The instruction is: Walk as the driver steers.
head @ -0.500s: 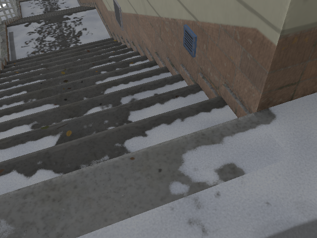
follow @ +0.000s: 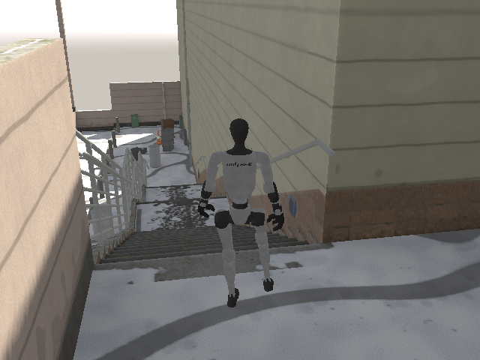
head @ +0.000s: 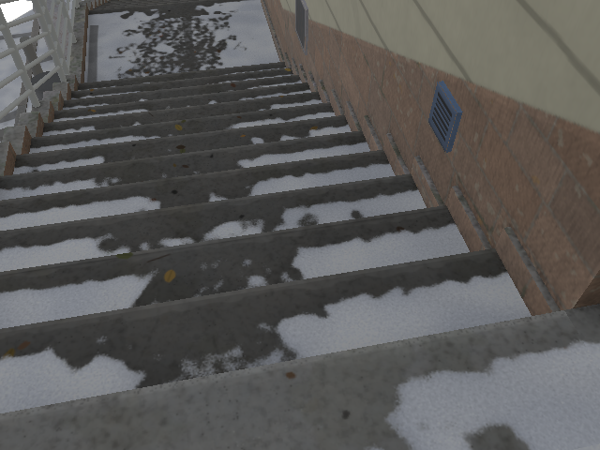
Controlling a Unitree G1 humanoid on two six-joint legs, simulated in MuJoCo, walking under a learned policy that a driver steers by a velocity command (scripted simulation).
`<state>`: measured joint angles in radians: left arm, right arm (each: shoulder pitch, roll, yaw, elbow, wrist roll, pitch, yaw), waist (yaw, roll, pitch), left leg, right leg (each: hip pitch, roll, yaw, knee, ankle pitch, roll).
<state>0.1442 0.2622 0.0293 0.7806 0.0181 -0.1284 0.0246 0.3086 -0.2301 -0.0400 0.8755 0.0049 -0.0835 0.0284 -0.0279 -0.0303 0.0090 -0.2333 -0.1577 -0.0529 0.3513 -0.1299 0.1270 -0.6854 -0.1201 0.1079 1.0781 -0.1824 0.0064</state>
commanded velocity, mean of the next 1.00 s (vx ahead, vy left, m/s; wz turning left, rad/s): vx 0.50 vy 0.00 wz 0.43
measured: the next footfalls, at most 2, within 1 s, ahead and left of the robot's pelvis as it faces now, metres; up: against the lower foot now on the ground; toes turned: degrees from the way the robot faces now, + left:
right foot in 0.24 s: +0.31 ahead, -0.14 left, +0.00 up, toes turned +13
left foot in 0.76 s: +0.48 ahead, +0.20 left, +0.00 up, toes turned +26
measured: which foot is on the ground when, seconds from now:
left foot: down 0.00-0.24, up 0.26-0.74, down 0.76-1.00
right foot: up 0.00-0.22, down 0.24-0.76, up 0.78-1.00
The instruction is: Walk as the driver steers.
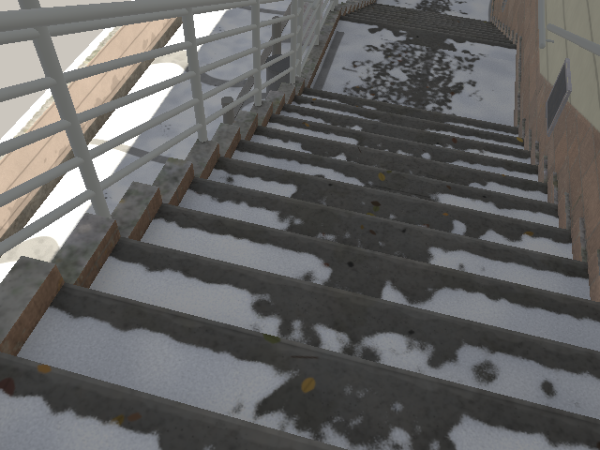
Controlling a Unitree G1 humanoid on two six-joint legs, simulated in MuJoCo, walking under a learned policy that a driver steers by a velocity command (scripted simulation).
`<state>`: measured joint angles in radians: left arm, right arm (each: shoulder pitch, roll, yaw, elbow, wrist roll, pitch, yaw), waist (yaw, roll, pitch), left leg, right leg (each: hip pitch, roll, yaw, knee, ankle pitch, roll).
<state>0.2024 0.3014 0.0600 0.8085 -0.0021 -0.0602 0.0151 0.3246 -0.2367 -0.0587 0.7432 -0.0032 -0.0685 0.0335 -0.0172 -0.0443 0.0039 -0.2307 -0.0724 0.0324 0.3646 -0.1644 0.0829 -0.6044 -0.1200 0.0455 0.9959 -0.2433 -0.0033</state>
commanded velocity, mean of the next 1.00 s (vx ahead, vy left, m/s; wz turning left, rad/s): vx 0.48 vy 0.00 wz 0.02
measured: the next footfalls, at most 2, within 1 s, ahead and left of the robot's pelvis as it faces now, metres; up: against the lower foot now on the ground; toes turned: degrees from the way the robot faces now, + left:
right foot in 0.44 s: +0.36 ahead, -0.24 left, -0.15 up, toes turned -2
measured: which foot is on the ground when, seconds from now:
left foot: down 0.00-0.46, up 0.48-1.00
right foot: up 0.00-0.42, down 0.44-1.00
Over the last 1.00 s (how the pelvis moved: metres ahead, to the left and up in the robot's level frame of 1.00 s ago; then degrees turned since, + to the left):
0.46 0.11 0.00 26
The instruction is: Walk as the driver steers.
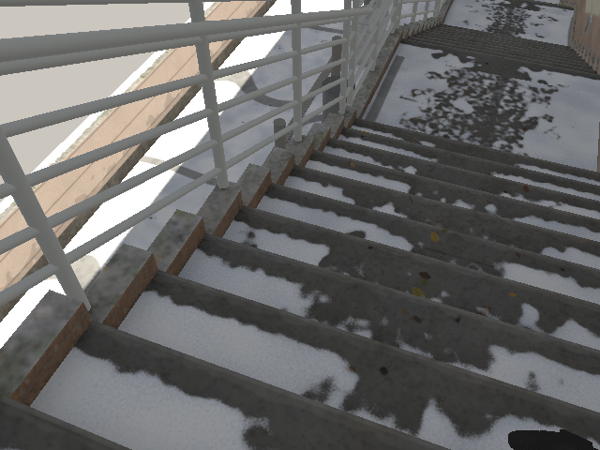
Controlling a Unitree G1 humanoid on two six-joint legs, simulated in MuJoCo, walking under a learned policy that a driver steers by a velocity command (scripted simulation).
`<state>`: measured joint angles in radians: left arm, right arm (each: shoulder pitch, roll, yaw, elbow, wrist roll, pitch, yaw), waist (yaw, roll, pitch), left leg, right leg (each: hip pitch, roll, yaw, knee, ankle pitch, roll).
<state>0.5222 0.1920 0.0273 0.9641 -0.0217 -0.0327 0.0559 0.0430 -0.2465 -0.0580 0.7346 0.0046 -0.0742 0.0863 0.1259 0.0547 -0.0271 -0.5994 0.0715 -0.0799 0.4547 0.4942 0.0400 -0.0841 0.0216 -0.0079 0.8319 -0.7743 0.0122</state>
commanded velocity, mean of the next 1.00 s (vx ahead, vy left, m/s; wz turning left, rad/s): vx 0.20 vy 0.00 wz -0.34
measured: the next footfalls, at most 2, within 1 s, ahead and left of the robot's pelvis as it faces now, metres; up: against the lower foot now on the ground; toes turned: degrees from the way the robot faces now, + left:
left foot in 0.06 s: +0.23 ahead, +0.13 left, -0.15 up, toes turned +1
right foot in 0.58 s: +0.17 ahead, -0.08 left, -0.15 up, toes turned -9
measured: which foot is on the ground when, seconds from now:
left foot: up 0.00-0.04, down 0.06-0.58, up 0.60-1.00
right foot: down 0.00-0.04, up 0.06-0.56, down 0.58-1.00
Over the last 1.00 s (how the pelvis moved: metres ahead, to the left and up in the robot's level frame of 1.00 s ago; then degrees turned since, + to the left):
0.52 -0.11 -0.23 -2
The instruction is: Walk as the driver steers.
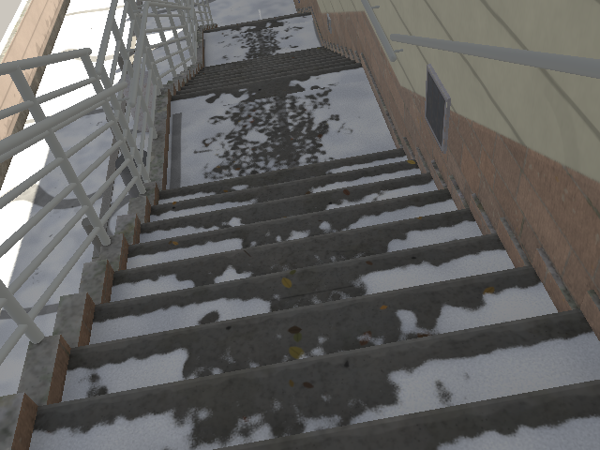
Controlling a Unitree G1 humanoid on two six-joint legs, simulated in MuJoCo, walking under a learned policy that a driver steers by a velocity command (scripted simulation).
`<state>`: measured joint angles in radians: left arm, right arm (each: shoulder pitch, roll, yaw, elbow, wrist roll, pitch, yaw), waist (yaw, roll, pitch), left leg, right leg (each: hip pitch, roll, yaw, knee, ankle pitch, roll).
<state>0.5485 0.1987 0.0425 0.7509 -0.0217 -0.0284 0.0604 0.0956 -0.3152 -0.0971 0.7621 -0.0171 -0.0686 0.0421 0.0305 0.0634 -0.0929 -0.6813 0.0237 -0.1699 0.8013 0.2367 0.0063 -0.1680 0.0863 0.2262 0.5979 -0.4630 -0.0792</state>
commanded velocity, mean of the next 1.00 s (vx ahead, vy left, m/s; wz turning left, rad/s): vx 0.48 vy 0.00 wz -0.11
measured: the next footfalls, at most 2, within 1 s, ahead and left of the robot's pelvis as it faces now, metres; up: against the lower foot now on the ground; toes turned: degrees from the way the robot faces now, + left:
left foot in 0.22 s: +0.25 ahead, +0.18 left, -0.15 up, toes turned -7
right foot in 0.78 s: +0.62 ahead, -0.06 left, -0.30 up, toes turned -1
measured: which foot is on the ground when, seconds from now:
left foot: up 0.00-0.20, down 0.22-0.78, up 0.80-1.00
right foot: down 0.00-0.22, up 0.24-0.76, down 0.78-1.00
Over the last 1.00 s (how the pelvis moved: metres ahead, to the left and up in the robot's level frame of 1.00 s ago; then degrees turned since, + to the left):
0.27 -0.02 -0.09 -23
